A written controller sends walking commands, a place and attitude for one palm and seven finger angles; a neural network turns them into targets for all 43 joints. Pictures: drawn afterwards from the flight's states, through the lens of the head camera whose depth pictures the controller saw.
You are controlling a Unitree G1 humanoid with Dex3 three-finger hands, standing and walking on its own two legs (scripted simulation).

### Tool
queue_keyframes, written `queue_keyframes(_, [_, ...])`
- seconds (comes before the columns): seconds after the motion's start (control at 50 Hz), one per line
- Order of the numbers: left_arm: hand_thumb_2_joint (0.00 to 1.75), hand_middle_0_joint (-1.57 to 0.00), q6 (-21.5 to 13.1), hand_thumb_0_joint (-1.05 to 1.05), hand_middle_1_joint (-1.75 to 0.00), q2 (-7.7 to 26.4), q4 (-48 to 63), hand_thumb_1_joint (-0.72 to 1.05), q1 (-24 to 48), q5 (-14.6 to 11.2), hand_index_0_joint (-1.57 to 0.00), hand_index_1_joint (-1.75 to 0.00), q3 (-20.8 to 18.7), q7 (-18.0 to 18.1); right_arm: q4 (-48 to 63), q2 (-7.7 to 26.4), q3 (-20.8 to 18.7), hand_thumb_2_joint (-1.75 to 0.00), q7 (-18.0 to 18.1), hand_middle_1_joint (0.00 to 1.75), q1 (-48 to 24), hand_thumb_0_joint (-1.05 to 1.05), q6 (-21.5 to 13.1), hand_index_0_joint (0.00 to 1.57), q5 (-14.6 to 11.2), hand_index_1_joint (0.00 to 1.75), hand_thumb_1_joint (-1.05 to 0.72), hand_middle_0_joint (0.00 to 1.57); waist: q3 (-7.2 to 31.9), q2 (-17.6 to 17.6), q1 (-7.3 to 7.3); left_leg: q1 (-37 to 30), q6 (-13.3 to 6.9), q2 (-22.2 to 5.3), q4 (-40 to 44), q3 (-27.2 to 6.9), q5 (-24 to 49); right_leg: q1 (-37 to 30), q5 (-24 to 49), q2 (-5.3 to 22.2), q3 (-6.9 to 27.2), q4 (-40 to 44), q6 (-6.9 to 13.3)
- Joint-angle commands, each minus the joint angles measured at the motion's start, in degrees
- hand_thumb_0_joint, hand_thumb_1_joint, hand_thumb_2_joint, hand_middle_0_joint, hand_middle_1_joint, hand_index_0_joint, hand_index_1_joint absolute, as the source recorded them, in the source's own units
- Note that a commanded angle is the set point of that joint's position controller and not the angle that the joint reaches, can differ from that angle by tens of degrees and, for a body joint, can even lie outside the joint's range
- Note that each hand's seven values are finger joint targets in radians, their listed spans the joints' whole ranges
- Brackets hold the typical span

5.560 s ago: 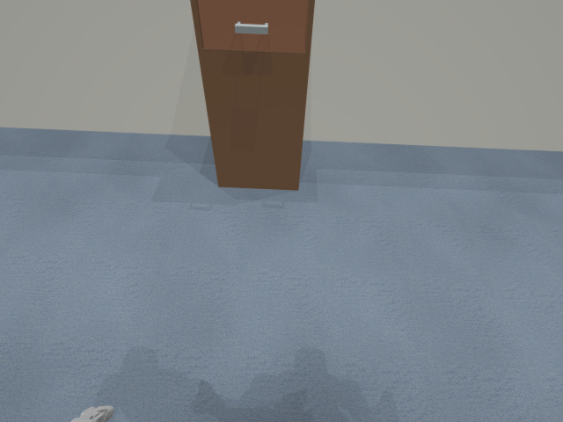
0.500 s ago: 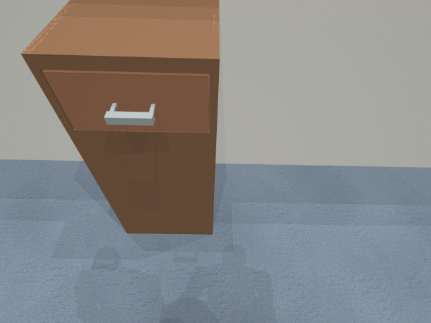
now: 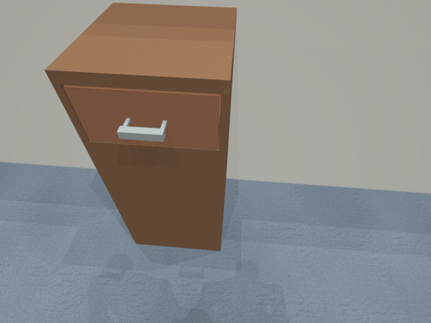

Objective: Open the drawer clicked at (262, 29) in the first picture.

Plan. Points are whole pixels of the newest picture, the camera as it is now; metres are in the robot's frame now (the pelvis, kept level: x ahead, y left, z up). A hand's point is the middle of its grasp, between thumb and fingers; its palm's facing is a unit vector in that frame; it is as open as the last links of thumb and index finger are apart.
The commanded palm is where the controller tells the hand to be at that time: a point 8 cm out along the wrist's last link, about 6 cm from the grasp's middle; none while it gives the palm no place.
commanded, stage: come to a stop and stand still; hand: left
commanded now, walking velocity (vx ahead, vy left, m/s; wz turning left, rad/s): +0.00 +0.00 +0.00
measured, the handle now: (143, 128) +0.55 +0.22 +0.03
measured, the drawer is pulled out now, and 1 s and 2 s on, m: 0.00 0.00 0.00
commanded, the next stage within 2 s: look again from close up in 0.04 s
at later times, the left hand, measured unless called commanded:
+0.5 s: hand out of the picture +0.01 +0.21 -0.19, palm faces +0.04 -0.98 -0.18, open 7.3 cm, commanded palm none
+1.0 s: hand out of the picture -0.08 +0.25 -0.18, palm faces -0.02 -0.99 -0.15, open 7.3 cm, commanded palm none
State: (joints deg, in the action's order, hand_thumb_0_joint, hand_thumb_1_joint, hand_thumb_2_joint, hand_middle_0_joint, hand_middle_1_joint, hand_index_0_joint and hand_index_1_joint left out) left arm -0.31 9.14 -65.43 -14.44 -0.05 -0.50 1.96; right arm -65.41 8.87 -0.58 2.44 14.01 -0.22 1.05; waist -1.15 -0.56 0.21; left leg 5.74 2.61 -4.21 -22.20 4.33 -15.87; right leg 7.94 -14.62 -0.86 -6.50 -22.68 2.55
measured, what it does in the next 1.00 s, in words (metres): shifts its weight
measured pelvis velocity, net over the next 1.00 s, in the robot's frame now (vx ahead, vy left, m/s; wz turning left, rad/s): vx -0.04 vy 0.08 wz -0.05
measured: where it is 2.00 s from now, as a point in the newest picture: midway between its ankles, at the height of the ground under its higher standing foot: outside the picture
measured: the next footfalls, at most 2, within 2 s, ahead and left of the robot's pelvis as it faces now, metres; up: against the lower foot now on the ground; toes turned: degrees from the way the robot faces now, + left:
right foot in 1.16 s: +0.05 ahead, -0.04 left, +0.00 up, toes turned -5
left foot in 1.44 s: +0.11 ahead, +0.16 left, +0.00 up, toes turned +4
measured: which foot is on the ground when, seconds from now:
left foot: down 0.00-1.00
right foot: down 0.00-0.88, up 0.90-1.00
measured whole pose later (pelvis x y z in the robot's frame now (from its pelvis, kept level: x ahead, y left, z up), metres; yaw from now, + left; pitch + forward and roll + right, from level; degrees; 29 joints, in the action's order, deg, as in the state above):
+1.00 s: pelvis -0.04 +0.08 +0.00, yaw -3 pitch -1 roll -1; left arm 2.5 7.8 -62.8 -23.6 1.9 -0.6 0.9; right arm -63.2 8.2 -1.2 1.5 21.9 0.7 1.7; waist 0.9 0.5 -0.6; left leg 8.1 -5.1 1.5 -24.1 9.0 -15.3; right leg 15.1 -21.0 3.3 -3.9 -35.6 -0.1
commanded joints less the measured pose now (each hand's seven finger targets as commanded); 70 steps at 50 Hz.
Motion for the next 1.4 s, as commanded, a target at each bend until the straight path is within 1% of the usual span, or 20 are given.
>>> queue_keyframes(0.0, [0.90, -0.20, -0.91, 0.00, -0.30, 4.98, 1.58, 0.90, -3.76, 0.25, -0.20, -0.30, -0.61, 0.30, 0.32, 4.29, -0.12, -0.90, 0.39, 0.30, 5.02, 0.00, -0.42, 0.20, -0.34, 0.30, -0.90, 0.20, 0.50, 0.11, -0.46, -1.04, -2.24, -4.06, 2.28, -2.13, 16.39, -1.15, 22.44, 8.14, 6.77, 3.12, -0.65])
queue_keyframes(0.1, [0.90, -0.20, -0.91, 0.00, -0.30, 4.60, 0.81, 0.90, -5.22, 0.30, -0.20, -0.30, -0.43, 0.39, 0.00, 4.14, 0.11, -0.90, 0.44, 0.30, 5.14, 0.00, -0.36, 0.20, -0.42, 0.30, -0.90, 0.20, -1.27, 0.80, -0.43, -0.68, -2.36, -3.87, 2.99, -2.09, 14.41, -0.45, 20.52, 7.93, 6.97, 3.74, -0.65])
queue_keyframes(0.12, [0.90, -0.20, -1.98, 0.00, -0.30, 11.72, 5.18, 0.90, -6.23, 1.54, -0.20, -0.30, 0.10, 0.21, 6.21, 9.21, -1.46, -0.90, -0.57, 0.30, 3.73, 0.00, 0.04, 0.20, -0.02, 0.30, -0.90, 0.20, -9.01, 7.09, -1.04, 4.52, -2.53, -0.79, -0.49, -3.96, 6.87, 5.19, 12.34, 6.55, 7.62, 3.59, -1.78])
queue_keyframes(0.14, [0.90, -0.20, -2.27, 0.00, -0.30, 7.18, 4.85, 0.90, -6.78, 0.93, -0.20, -0.30, -0.70, 0.66, 7.69, 7.44, -0.99, -0.90, -0.53, 0.30, 3.50, 0.00, -0.53, 0.20, 0.32, 0.30, -0.90, 0.20, -4.47, 3.04, -0.67, 6.34, -3.02, -1.54, -3.69, -2.82, 3.01, 5.05, 8.98, 9.38, 10.56, 2.79, -0.80])
queue_keyframes(0.16, [0.90, -0.20, -2.60, 0.00, -0.30, 9.32, 5.37, 0.90, -5.67, 1.47, -0.20, -0.30, -1.97, 0.70, 7.18, 6.77, -1.84, -0.90, 0.01, 0.30, 5.17, 0.00, -0.94, 0.20, 0.58, 0.30, -0.90, 0.20, 1.19, -0.67, -1.87, 5.89, -3.37, -0.36, -5.26, -3.07, 6.05, 0.51, 21.39, 10.43, 11.69, 0.87, 0.58])
queue_keyframes(0.18, [0.90, -0.20, -2.82, 0.00, -0.30, 8.67, 5.74, 0.90, -6.95, 1.16, -0.20, -0.30, -1.70, 0.67, 7.04, 5.78, -1.61, -0.90, 0.24, 0.30, 6.01, 0.00, -1.15, 0.20, 0.31, 0.30, -0.90, 0.20, 5.40, -0.55, -1.05, 5.92, -3.47, 0.11, -6.42, -2.49, 5.64, -3.43, 27.56, 11.38, 11.24, 0.14, 1.09])
queue_keyframes(0.26, [0.90, -0.20, -2.51, 0.00, -0.30, 7.80, 6.67, 0.90, -7.84, 1.13, -0.20, -0.30, -1.62, 0.91, 8.10, 5.63, -1.71, -0.90, -0.01, 0.30, 6.04, 0.00, -0.89, 0.20, -0.18, 0.30, -0.90, 0.20, 3.96, 8.73, -0.67, 8.84, -3.87, 0.65, -7.34, -2.02, 3.20, -4.59, 34.37, 11.36, 9.74, -1.62, 1.51])
queue_keyframes(0.42, [0.90, -0.20, -0.87, 0.00, -0.30, 5.54, 7.91, 0.90, -7.04, 0.77, -0.20, -0.30, -0.43, 0.82, 7.46, 5.96, -0.87, -0.90, -0.24, 0.30, 4.84, 0.00, -0.77, 0.20, 0.00, 0.30, -0.90, 0.20, -1.60, -1.91, -0.03, 6.62, -4.28, -2.57, -2.74, -3.30, 15.59, 1.08, 15.81, 7.05, 5.94, -2.29, -0.54])
queue_keyframes(0.78, [0.90, -0.20, 0.17, 0.00, -0.30, 3.51, 6.35, 0.90, -8.12, 1.32, -0.20, -0.30, 0.08, 0.36, 6.06, 7.42, -0.90, -0.90, -0.92, 0.30, 6.25, 0.00, -0.79, 0.20, -0.06, 0.30, -0.90, 0.20, -5.09, -1.18, 0.05, 10.75, -5.40, -3.92, 9.57, -8.00, -7.21, 2.15, 3.22, 6.06, 4.14, -0.84, -3.08])
queue_keyframes(0.88, [0.90, -0.20, 1.40, 0.00, -0.30, 1.36, 6.22, 0.90, -9.16, 2.29, -0.20, -0.30, -0.24, -0.63, 5.09, 10.07, -2.42, -0.90, -0.23, 0.30, 8.11, 0.00, 0.06, 0.20, 0.22, 0.30, -0.90, 0.20, -7.92, -4.80, -0.62, 11.06, -8.39, -9.84, 15.67, -14.44, -23.99, 9.43, -5.92, 3.06, 0.84, -9.93, -2.82])
queue_keyframes(0.98, [0.90, -0.20, 1.47, 0.00, -0.30, 0.02, 8.18, 0.90, -6.43, 2.17, -0.20, -0.30, -1.25, -1.74, 3.49, 8.65, -2.58, -0.90, 0.49, 0.30, 11.26, 0.00, -0.61, 0.20, 0.71, 0.30, -0.90, 0.20, -8.75, -3.93, -2.23, 5.12, -12.61, -14.06, 14.99, -16.77, -15.88, 18.20, -9.50, 5.38, 3.28, -17.33, -1.84])
queue_keyframes(1.08, [0.90, -0.20, 0.86, 0.00, -0.30, -1.48, 7.02, 0.90, -9.30, 1.84, -0.20, -0.30, -1.68, -2.01, 2.05, 7.59, -2.51, -0.90, 1.02, 0.30, 11.88, 0.00, -1.15, 0.20, 0.65, 0.30, -0.90, 0.20, -4.71, -1.43, -0.91, 5.75, -11.34, -11.88, 7.78, -11.20, -4.61, 8.02, -3.01, 3.61, 1.51, -5.02, -1.46])
queue_keyframes(1.12, [0.90, -0.20, 0.43, 0.00, -0.30, 0.01, 5.57, 0.90, -12.93, 1.82, -0.20, -0.30, -2.03, -1.47, 2.12, 5.75, -2.13, -0.90, 0.83, 0.30, 11.41, 0.00, -1.31, 0.20, 0.15, 0.30, -0.90, 0.20, -2.96, 4.10, 0.68, 14.26, -8.40, -7.18, 1.62, -6.12, -6.58, -2.98, -0.16, 5.69, 5.14, 0.54, 0.02])
queue_keyframes(1.16, [0.90, -0.20, 0.09, 0.00, -0.30, 3.80, 3.94, 0.90, -17.16, 1.58, -0.20, -0.30, -2.82, -0.77, 3.58, 2.10, -1.06, -0.90, 0.16, 0.30, 9.41, 0.00, -1.42, 0.20, -0.04, 0.30, -0.90, 0.20, -4.61, 13.15, 2.39, 25.05, -5.39, 2.21, -12.44, 4.18, -12.38, -8.13, -9.48, 15.25, 18.89, 6.78, 6.01])
queue_keyframes(1.18, [0.90, -0.20, -0.16, 0.00, -0.30, 5.22, 3.60, 0.90, -19.35, 1.27, -0.20, -0.30, -3.31, -0.44, 4.29, 2.40, -1.34, -0.90, -0.08, 0.30, 7.07, 0.00, -1.15, 0.20, 0.16, 0.30, -0.90, 0.20, -4.38, 14.28, 3.51, 26.92, -5.34, 2.43, -23.68, 4.31, -16.61, -6.89, -13.19, 18.89, 24.63, 11.17, 9.74])
queue_keyframes(1.2, [0.90, -0.20, -0.56, 0.00, -0.30, 4.29, 3.68, 0.90, -18.65, 1.28, -0.20, -0.30, -3.46, -0.16, 4.97, 3.08, -1.68, -0.90, -0.43, 0.30, 4.58, 0.00, -0.87, 0.20, 0.25, 0.30, -0.90, 0.20, -6.58, 13.26, 3.66, 29.27, -5.71, 0.97, -32.08, 1.38, -16.57, -4.14, -13.01, 18.91, 25.07, 13.23, 11.27])
queue_keyframes(1.24, [0.90, -0.20, -0.86, 0.00, -0.30, 2.67, 4.58, 0.90, -15.36, 1.41, -0.20, -0.30, -3.09, 0.39, 5.45, 2.32, -1.91, -0.90, -0.85, 0.30, 3.96, 0.00, -0.70, 0.20, 0.23, 0.30, -0.90, 0.20, -7.87, 4.93, 1.55, 30.25, -5.48, -0.87, -37.52, -0.82, -13.05, -0.90, -9.43, 19.40, 22.74, 13.25, 11.86])
queue_keyframes(1.28, [0.90, -0.20, -1.56, 0.00, -0.30, 1.78, 6.03, 0.90, -10.81, 1.60, -0.20, -0.30, -2.69, 0.71, 4.78, 0.05, -1.48, -0.90, -1.08, 0.30, 5.68, 0.00, -0.29, 0.20, 0.11, 0.30, -0.90, 0.20, -6.46, -0.81, -0.91, 24.51, -4.16, -1.61, -32.70, -1.48, -9.47, 2.90, 4.56, 17.52, 15.45, 11.27, 10.19])
queue_keyframes(1.32, [0.90, -0.20, -1.91, 0.00, -0.30, 1.88, 6.43, 0.90, -8.77, 1.66, -0.20, -0.30, -2.22, 0.76, 4.08, -2.65, -0.66, -0.90, -0.99, 0.30, 7.20, 0.00, -0.25, 0.20, -0.50, 0.30, -0.90, 0.20, -4.49, -0.86, -1.95, 16.34, -3.00, -1.10, -22.07, -0.41, -6.70, 5.60, 16.86, 15.39, 9.81, 8.32, 8.57])
queue_keyframes(1.38, [0.90, -0.20, -1.63, 0.00, -0.30, 1.20, 5.10, 0.90, -8.59, 0.76, -0.20, -0.30, -1.45, 0.47, 2.29, -2.18, -0.14, -0.90, -0.40, 0.30, 10.18, 0.00, -0.63, 0.20, -0.55, 0.30, -0.90, 0.20, -1.99, 1.89, -2.40, 5.27, -2.21, 0.27, -5.21, 0.16, 11.18, 5.52, 20.76, 9.65, 4.83, 0.84, 3.19])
